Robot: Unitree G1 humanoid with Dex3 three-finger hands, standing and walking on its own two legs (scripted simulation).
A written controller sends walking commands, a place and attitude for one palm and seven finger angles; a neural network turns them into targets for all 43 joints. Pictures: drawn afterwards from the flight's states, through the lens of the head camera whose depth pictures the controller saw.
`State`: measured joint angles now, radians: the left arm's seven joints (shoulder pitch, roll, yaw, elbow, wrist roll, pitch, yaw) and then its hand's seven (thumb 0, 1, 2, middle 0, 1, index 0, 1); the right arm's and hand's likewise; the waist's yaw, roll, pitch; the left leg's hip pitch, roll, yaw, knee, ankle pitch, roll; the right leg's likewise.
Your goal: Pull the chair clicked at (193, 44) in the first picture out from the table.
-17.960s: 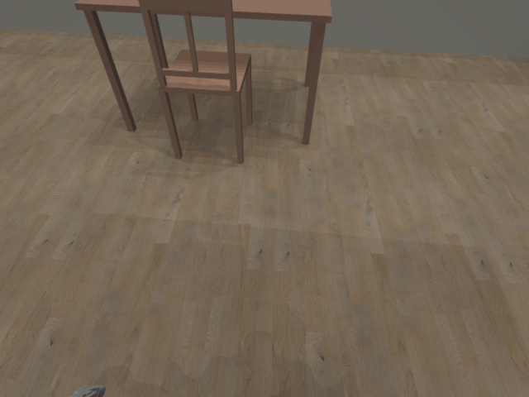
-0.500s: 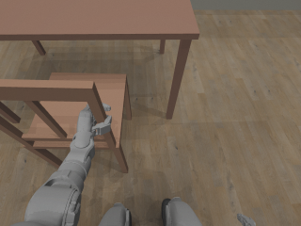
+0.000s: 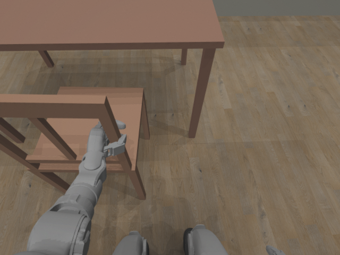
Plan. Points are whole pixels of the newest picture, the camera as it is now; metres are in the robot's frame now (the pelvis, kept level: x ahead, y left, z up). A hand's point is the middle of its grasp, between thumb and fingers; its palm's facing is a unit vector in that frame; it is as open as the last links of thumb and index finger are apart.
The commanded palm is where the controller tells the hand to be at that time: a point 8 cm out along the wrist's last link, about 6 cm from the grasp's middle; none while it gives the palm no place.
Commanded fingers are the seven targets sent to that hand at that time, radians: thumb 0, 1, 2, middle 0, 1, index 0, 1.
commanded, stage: step backward, pulling the chair out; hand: left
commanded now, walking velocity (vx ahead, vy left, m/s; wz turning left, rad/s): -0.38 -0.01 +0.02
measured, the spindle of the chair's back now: (56, 139) +0.43 +0.32 -0.06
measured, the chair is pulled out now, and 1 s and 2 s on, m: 0.15 0.15 0.18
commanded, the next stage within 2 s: stop walking, hand still on the chair in 1.16 s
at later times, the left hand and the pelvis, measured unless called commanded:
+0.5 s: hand (119, 143) +0.40 +0.13 -0.04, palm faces +0.04 -0.98 -0.17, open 5.7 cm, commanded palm +0.40 +0.18 -0.03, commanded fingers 0.00 0.90 0.90 -0.50 -1.45 -0.50 -1.45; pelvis +0.00 +0.00 +0.00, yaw +0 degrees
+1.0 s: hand (119, 143) +0.40 +0.13 -0.04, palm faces +0.05 -0.98 -0.18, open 5.8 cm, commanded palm +0.39 +0.18 -0.03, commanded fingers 0.00 0.90 0.90 -0.50 -1.45 -0.50 -1.45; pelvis +0.00 +0.00 +0.00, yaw +0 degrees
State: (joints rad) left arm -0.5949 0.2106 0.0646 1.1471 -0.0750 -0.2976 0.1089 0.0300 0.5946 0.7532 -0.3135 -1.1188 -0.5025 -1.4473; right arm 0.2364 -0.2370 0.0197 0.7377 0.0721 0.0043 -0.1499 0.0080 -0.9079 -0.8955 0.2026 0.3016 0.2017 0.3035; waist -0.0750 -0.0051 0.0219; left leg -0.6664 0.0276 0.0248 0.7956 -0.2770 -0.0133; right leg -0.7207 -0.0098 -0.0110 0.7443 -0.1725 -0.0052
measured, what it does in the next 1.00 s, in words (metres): stands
